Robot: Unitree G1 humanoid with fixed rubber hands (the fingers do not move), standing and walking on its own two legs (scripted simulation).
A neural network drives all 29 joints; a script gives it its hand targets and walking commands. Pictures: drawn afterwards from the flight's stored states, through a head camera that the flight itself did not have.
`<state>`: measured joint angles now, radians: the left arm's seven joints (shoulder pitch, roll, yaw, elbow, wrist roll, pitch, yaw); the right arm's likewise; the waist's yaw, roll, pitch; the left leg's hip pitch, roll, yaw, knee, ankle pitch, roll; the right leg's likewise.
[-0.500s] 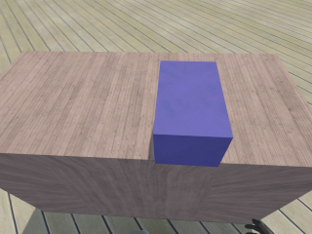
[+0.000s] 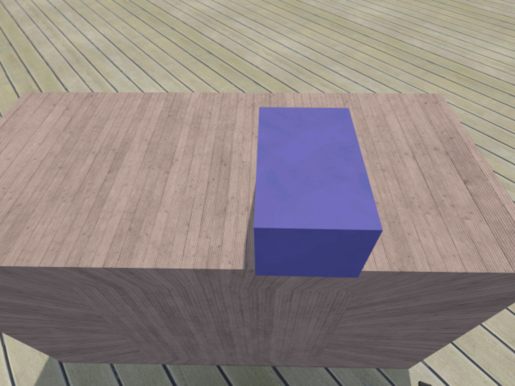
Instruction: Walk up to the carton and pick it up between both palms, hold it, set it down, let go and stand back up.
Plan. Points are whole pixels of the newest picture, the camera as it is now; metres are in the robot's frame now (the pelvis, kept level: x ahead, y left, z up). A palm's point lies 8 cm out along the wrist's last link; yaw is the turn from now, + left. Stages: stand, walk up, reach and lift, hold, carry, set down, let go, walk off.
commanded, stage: walk up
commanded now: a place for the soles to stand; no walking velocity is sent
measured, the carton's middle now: (305, 186) +0.45 -0.06 +0.04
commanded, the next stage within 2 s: reach and lift in 0.78 s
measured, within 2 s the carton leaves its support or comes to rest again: neither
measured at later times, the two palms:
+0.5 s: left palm out of the picture +0.10 +0.25 -0.10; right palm out of the picture +0.10 -0.28 -0.11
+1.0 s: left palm (140, 356) +0.19 +0.22 -0.10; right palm out of the picture +0.14 -0.27 -0.10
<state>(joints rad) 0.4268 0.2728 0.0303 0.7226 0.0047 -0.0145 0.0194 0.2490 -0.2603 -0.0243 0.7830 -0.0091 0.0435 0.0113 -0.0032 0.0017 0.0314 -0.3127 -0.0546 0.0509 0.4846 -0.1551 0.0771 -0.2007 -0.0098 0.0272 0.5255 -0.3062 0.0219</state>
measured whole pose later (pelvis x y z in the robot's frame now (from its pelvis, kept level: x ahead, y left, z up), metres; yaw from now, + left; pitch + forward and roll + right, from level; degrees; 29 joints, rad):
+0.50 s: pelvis +0.01 -0.01 +0.00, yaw -1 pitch -1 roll +0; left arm 0.35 0.27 0.02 0.68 0.00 -0.01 0.02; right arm 0.22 -0.28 -0.02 0.79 -0.01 0.04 0.01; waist -0.02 0.01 0.03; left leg -0.30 -0.04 0.06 0.53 -0.20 0.06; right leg -0.19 0.00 0.05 0.55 -0.34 0.01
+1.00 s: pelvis +0.00 -0.01 -0.01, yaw -3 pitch -4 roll -1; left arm 0.10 0.29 0.00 0.46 0.00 0.32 0.05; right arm 0.04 -0.22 -0.11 0.88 -0.01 -0.16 0.07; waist -0.01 -0.04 0.17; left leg -0.34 0.01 0.08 0.65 -0.25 0.05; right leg -0.22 -0.02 -0.04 0.65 -0.36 0.01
